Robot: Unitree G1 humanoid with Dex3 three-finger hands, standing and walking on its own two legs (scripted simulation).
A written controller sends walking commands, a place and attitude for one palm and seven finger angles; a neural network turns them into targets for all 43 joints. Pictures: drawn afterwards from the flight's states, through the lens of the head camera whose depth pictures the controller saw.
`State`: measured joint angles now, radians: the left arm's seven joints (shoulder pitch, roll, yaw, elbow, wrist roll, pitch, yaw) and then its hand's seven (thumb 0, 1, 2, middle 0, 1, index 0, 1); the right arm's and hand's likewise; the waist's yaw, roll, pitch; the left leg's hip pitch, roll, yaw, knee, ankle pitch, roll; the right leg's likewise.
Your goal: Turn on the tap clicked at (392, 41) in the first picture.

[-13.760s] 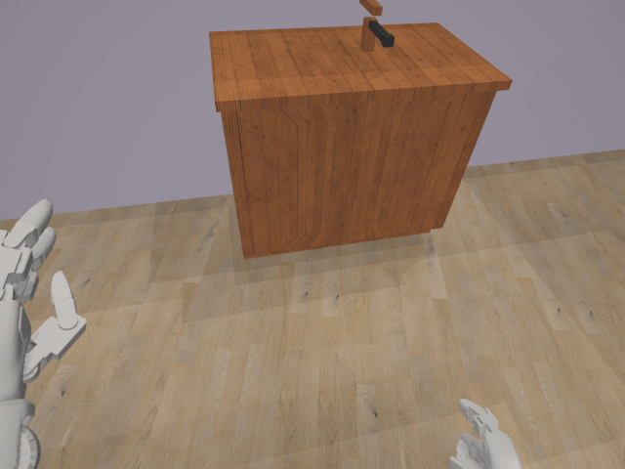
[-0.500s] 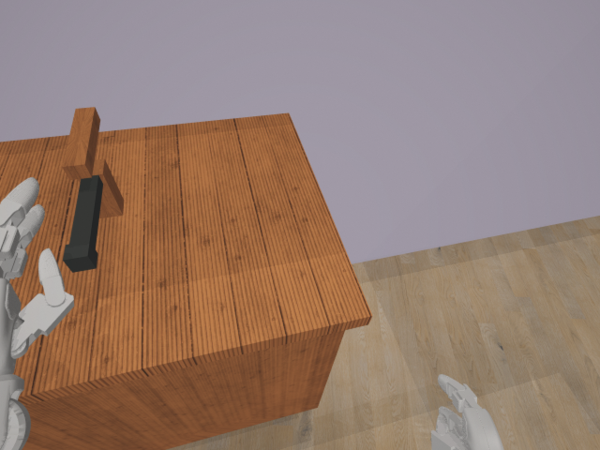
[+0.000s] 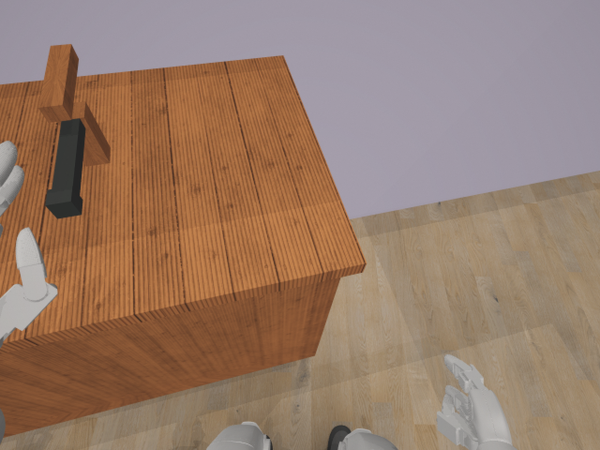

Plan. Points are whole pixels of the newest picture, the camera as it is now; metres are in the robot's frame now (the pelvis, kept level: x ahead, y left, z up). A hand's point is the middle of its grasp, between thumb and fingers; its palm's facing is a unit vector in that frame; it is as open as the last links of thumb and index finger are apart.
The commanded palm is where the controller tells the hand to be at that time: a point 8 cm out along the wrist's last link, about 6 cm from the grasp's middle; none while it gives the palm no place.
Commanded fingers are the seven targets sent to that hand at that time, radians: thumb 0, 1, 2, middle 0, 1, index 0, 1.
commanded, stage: come to a stop and stand still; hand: left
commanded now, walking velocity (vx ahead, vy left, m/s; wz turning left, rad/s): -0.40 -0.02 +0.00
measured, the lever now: (64, 202) +0.36 +0.33 +0.09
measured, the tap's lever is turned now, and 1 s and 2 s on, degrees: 0 0 0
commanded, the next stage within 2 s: look again from close up in 1.84 s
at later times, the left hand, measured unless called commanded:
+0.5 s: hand (14, 267) +0.23 +0.26 +0.19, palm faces +0.36 -0.81 -0.46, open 7.5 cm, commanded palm +0.15 +0.29 +0.19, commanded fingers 0.00 0.90 0.90 -0.20 -0.30 -0.20 -0.30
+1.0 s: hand (45, 233) +0.27 +0.26 +0.18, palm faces +0.33 -0.80 -0.50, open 7.5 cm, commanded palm +0.20 +0.29 +0.19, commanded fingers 0.00 0.90 0.90 -0.20 -0.30 -0.20 -0.30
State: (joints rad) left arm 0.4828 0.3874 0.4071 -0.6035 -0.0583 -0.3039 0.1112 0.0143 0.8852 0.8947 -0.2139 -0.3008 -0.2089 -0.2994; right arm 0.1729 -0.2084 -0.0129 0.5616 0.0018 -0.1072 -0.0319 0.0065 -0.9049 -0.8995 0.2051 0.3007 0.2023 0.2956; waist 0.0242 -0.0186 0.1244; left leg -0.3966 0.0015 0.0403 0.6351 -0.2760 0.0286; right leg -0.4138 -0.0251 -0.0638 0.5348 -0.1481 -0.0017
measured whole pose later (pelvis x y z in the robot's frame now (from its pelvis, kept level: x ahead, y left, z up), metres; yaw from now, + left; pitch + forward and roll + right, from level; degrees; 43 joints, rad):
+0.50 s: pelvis -0.01 +0.01 +0.00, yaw -1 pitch +0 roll -3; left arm 0.30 0.50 0.41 -0.45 -0.02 -0.26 0.07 0.01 0.88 0.89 -0.22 -0.30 -0.21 -0.30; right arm 0.25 -0.20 0.03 0.57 0.03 -0.14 -0.05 0.01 -0.90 -0.90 0.21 0.30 0.20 0.30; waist 0.03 -0.02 0.08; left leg -0.37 0.01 0.02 0.63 -0.23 0.05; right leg -0.23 -0.02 -0.05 0.54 -0.30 0.04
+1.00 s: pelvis +0.03 +0.02 +0.01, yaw -1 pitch +2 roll -2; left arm 0.43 0.43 0.43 -0.57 -0.01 -0.20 0.10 0.02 0.88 0.89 -0.22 -0.30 -0.21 -0.30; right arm 0.15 -0.20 0.03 0.54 -0.01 -0.10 0.02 0.01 -0.90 -0.90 0.21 0.30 0.20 0.30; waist 0.02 0.00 0.11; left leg -0.32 -0.01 0.04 0.57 -0.28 0.06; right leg -0.18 -0.04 -0.03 0.45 -0.30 0.05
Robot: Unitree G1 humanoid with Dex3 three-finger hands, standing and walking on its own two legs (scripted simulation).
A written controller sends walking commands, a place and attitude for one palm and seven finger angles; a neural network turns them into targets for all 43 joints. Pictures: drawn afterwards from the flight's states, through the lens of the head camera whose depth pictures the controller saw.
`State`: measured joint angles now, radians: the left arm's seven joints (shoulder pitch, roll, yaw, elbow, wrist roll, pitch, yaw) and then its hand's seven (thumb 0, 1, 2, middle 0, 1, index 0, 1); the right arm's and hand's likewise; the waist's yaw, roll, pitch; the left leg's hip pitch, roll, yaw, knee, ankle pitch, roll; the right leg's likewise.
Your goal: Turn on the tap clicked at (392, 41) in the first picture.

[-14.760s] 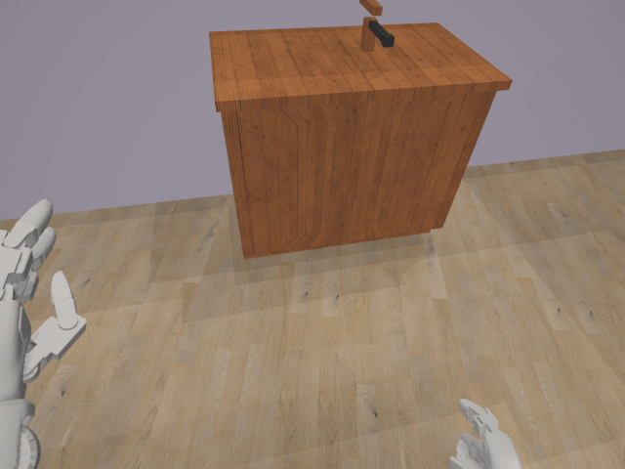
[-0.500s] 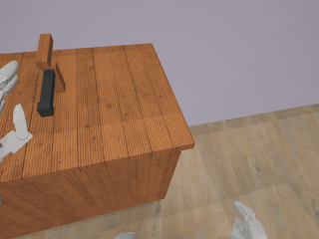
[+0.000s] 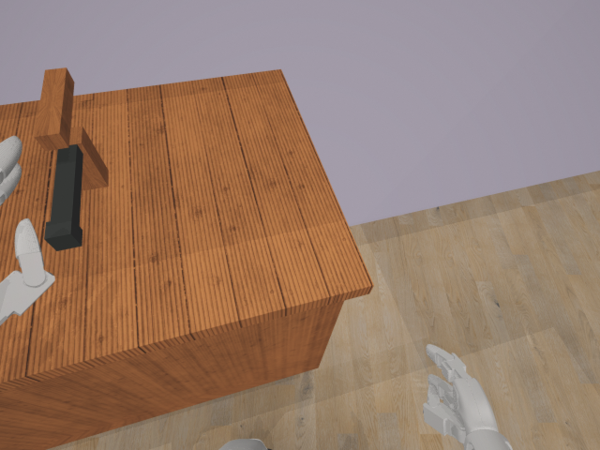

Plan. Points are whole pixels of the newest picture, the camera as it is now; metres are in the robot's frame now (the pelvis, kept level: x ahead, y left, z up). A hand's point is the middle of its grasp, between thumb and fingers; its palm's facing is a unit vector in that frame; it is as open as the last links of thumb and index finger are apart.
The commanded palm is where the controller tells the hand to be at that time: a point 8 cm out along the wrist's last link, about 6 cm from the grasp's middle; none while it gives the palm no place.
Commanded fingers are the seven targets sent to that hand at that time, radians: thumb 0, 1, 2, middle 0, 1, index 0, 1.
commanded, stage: come to a stop and stand still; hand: left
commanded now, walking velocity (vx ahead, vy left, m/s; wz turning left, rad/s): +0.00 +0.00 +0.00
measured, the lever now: (64, 234) +0.32 +0.32 +0.08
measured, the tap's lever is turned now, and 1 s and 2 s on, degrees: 0 0 0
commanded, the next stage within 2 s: look again from close up in 0.84 s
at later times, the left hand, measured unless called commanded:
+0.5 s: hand (43, 334) +0.19 +0.23 +0.17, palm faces +0.37 -0.84 -0.39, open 7.5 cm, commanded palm +0.13 +0.27 +0.18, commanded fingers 0.00 0.90 0.90 -0.20 -0.30 -0.20 -0.30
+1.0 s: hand (34, 342) +0.18 +0.24 +0.16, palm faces +0.36 -0.84 -0.40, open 7.5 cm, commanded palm +0.13 +0.28 +0.18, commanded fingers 0.00 0.90 0.90 -0.20 -0.30 -0.20 -0.30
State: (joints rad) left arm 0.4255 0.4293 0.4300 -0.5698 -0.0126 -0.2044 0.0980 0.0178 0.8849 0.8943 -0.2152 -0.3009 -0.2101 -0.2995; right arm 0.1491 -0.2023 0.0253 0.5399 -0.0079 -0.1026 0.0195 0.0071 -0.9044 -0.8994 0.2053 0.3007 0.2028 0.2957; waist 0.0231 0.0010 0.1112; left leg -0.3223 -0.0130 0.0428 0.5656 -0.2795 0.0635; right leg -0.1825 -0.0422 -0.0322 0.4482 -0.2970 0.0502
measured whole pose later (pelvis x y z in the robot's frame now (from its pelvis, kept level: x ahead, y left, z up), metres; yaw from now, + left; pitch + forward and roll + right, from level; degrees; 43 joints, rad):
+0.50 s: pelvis -0.03 -0.01 +0.00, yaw +1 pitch -1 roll -3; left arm 0.45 0.37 0.36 -0.47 -0.04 -0.20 0.10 0.01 0.89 0.89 -0.21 -0.30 -0.21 -0.30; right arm 0.20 -0.22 0.00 0.56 0.02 -0.06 -0.03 0.01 -0.91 -0.90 0.20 0.30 0.20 0.30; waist 0.00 0.02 0.04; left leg -0.30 0.01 0.02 0.54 -0.23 0.04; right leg -0.14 -0.01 -0.05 0.40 -0.24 0.04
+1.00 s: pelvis -0.03 +0.00 +0.01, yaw +0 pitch -1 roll -2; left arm 0.45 0.36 0.35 -0.47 -0.04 -0.21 0.09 0.01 0.89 0.89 -0.21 -0.30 -0.21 -0.30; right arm 0.19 -0.19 0.03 0.58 0.01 -0.11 -0.02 0.01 -0.90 -0.90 0.21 0.30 0.20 0.30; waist 0.02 0.01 0.06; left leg -0.28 -0.01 0.04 0.48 -0.19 0.06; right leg -0.15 -0.03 -0.04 0.37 -0.21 0.05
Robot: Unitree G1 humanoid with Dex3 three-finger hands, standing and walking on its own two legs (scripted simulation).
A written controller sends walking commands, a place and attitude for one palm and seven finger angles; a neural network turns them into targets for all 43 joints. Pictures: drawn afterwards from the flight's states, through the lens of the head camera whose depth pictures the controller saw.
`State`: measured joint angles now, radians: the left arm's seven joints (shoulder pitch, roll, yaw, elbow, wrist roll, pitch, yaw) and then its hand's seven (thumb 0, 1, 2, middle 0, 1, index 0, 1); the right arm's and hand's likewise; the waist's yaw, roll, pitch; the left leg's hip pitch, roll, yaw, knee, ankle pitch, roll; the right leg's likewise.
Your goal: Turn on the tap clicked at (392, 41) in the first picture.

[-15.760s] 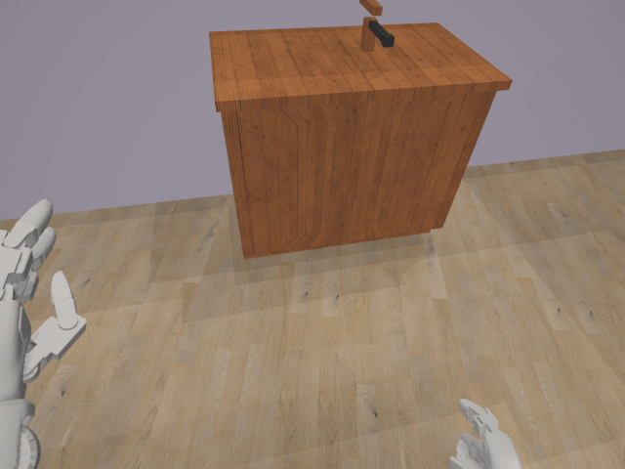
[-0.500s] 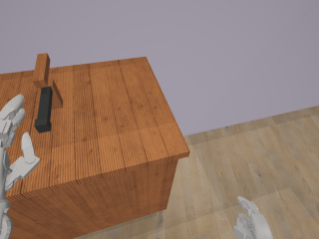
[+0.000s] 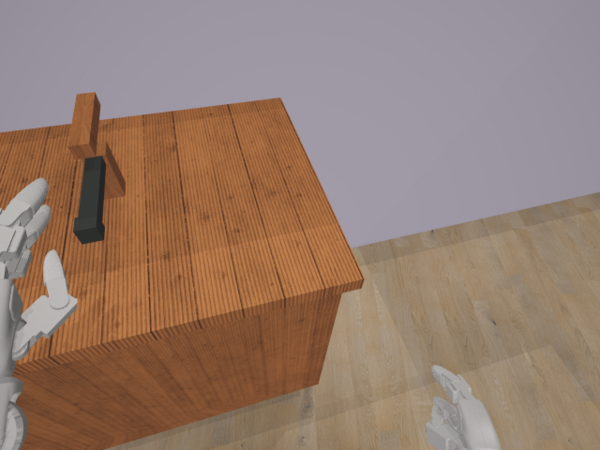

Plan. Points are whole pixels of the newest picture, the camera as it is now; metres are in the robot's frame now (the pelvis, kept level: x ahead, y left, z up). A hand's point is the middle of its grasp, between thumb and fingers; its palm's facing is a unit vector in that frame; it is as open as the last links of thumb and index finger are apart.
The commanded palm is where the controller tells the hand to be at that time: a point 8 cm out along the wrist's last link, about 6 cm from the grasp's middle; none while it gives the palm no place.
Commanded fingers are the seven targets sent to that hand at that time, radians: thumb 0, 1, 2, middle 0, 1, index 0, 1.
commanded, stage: look again from close up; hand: left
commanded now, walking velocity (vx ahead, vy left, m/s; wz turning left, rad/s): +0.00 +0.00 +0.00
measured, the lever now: (89, 229) +0.36 +0.32 +0.08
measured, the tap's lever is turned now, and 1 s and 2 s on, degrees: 0 0 0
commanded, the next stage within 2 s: turn the palm inward beside the body in 0.24 s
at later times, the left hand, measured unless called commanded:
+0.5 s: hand (47, 250) +0.25 +0.27 +0.19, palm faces +0.41 -0.84 -0.36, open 7.4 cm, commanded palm +0.17 +0.27 +0.17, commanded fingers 0.00 0.90 0.90 -0.20 -0.30 -0.20 -0.30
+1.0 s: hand (121, 321) +0.21 +0.20 +0.13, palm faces +0.37 -0.85 -0.37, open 7.5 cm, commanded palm +0.15 +0.25 +0.16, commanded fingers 0.00 0.90 0.90 -0.20 -0.30 -0.20 -0.30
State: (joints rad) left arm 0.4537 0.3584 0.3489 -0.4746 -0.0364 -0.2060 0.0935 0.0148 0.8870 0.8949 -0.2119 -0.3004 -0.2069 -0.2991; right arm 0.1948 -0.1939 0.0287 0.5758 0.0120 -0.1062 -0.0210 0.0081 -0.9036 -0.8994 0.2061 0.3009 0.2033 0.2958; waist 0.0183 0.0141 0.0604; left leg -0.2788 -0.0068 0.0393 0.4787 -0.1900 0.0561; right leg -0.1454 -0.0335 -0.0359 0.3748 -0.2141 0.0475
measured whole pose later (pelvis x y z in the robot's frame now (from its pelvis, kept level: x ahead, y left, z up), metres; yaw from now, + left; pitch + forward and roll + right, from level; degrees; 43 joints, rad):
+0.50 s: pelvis +0.00 -0.02 +0.00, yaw +0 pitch -1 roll -1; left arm 0.16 0.47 0.47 -0.27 -0.14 -0.05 -0.04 0.01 0.89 0.89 -0.21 -0.30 -0.21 -0.30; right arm 0.18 -0.22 0.04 0.64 0.00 -0.11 0.01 0.01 -0.90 -0.90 0.21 0.30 0.20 0.30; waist 0.06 0.00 0.03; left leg -0.29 0.00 0.03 0.50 -0.20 0.02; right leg -0.20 -0.03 -0.04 0.49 -0.28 0.02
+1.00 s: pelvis -0.01 -0.07 -0.02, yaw +2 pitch -1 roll +0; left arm 0.25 0.40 0.35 -0.18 -0.16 0.01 -0.05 0.02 0.89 0.90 -0.20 -0.30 -0.20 -0.30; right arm 0.18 -0.26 0.01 0.67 0.04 -0.15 -0.08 0.01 -0.90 -0.90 0.20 0.30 0.20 0.30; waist 0.07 0.09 -0.01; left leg -0.39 0.04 -0.05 0.68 -0.27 -0.04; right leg -0.29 0.02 -0.10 0.68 -0.38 -0.05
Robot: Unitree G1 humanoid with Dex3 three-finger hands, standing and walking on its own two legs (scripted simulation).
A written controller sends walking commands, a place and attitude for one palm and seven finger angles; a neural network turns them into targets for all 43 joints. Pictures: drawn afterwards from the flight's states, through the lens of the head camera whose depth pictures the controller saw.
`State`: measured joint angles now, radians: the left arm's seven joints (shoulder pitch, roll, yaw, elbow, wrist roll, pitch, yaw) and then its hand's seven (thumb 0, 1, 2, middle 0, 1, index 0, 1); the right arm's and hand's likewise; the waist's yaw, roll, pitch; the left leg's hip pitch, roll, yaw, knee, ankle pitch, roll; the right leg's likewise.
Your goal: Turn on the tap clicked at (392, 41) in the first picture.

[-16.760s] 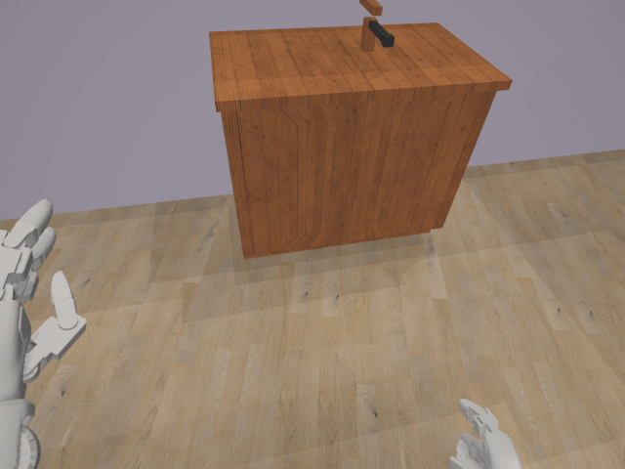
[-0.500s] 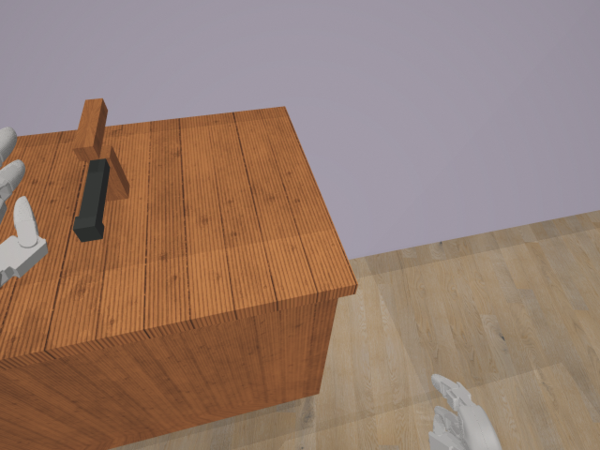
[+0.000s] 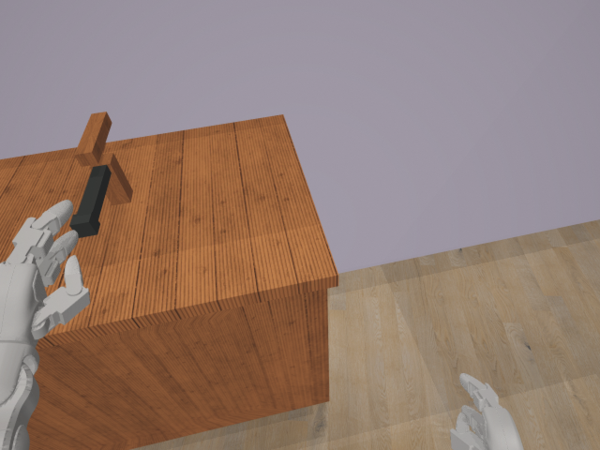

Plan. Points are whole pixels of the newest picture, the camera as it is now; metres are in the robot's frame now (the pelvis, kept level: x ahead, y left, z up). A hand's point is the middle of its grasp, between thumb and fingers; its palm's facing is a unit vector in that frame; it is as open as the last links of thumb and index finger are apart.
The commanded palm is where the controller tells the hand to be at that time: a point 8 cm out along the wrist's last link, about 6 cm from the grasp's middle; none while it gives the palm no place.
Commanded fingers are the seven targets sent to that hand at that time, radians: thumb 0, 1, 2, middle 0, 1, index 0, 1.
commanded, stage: turn the palm inward beside the body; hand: left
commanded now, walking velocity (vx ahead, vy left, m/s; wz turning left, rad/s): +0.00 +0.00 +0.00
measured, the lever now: (85, 224) +0.38 +0.38 +0.10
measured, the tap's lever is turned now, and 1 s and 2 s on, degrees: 0 0 0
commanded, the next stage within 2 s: reach beside the lever's end, fingers flat in 1.54 s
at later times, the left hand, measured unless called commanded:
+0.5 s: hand (81, 294) +0.22 +0.26 +0.17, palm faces +0.39 -0.89 -0.23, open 7.5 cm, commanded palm +0.17 +0.31 +0.17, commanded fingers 0.00 0.90 0.90 -0.20 -0.30 -0.20 -0.30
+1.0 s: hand (79, 333) +0.18 +0.24 +0.16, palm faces +0.46 -0.88 -0.15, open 7.5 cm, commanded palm +0.13 +0.28 +0.16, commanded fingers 0.00 0.90 0.90 -0.20 -0.30 -0.20 -0.30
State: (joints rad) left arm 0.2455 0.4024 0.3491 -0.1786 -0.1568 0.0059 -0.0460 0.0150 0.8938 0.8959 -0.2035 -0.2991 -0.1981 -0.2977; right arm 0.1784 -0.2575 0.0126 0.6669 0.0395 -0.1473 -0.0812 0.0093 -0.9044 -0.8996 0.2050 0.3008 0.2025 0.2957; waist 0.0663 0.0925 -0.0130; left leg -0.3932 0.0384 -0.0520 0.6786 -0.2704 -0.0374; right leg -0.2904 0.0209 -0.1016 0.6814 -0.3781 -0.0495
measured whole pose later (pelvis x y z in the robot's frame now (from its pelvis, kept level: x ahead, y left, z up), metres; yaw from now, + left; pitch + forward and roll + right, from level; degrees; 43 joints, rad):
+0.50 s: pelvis +0.03 +0.02 +0.00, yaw +0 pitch +2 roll -1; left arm 0.49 0.29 0.29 -0.50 -0.18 -0.08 0.07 0.02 0.89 0.90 -0.21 -0.30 -0.20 -0.30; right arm 0.20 -0.22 0.01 0.63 0.02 -0.22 -0.05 0.01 -0.91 -0.90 0.20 0.30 0.20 0.30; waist 0.08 0.03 -0.07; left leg -0.40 0.01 -0.03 0.69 -0.32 -0.01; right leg -0.29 -0.01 -0.08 0.67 -0.41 -0.02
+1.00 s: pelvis +0.00 +0.01 +0.00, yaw +1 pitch -1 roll -1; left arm 0.53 0.24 0.23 -0.55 -0.23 0.09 0.17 0.02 0.89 0.90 -0.21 -0.30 -0.20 -0.30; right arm 0.21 -0.23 0.06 0.63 0.04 -0.22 -0.08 0.01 -0.90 -0.90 0.21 0.30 0.20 0.30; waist 0.08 0.06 -0.06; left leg -0.38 0.02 -0.05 0.67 -0.27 -0.03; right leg -0.27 0.00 -0.10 0.67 -0.38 -0.03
